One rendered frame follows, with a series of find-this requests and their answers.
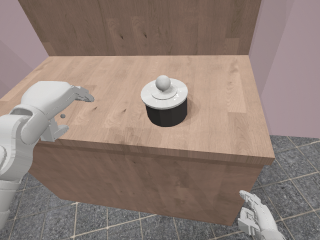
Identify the robot right forearm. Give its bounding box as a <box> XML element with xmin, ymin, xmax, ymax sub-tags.
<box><xmin>259</xmin><ymin>229</ymin><xmax>286</xmax><ymax>240</ymax></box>

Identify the left robot hand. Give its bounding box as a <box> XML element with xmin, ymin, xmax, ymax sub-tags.
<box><xmin>20</xmin><ymin>81</ymin><xmax>95</xmax><ymax>142</ymax></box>

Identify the knob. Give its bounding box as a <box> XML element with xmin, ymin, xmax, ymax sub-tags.
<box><xmin>155</xmin><ymin>75</ymin><xmax>171</xmax><ymax>91</ymax></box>

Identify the lid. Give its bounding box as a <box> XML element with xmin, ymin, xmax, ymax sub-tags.
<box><xmin>141</xmin><ymin>78</ymin><xmax>188</xmax><ymax>110</ymax></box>

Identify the table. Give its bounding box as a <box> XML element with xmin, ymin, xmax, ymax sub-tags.
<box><xmin>0</xmin><ymin>0</ymin><xmax>275</xmax><ymax>226</ymax></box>

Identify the right robot hand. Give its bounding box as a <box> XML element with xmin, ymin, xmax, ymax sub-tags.
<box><xmin>238</xmin><ymin>190</ymin><xmax>278</xmax><ymax>240</ymax></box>

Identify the robot left forearm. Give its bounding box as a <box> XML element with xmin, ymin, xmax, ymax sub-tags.
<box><xmin>0</xmin><ymin>104</ymin><xmax>49</xmax><ymax>230</ymax></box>

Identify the pot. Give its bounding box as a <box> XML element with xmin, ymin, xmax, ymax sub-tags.
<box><xmin>145</xmin><ymin>98</ymin><xmax>187</xmax><ymax>127</ymax></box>

